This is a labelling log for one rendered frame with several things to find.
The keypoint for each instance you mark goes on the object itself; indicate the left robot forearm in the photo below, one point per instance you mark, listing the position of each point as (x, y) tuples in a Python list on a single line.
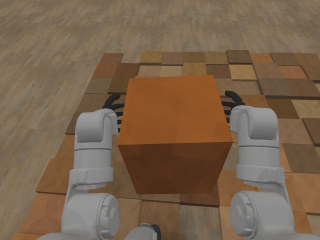
[(92, 157)]

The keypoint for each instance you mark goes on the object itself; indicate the left robot hand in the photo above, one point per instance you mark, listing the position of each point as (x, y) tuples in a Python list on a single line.
[(109, 101)]

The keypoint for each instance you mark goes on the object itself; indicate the robot left foot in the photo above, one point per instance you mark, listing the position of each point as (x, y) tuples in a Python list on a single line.
[(157, 230)]

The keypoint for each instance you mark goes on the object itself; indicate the left robot upper arm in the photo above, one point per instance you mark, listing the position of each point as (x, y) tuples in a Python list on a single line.
[(88, 216)]

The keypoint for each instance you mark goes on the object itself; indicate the carton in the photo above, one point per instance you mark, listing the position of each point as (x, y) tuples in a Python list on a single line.
[(174, 136)]

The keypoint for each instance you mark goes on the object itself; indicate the robot left shin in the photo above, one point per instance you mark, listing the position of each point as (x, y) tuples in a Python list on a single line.
[(146, 225)]

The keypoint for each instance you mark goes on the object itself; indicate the right robot upper arm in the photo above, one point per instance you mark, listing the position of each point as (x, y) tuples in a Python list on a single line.
[(261, 215)]

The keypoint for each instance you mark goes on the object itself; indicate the right robot forearm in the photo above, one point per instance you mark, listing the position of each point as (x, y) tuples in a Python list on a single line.
[(258, 141)]

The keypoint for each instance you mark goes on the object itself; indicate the right robot hand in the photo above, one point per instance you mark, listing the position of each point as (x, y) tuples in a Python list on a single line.
[(236, 98)]

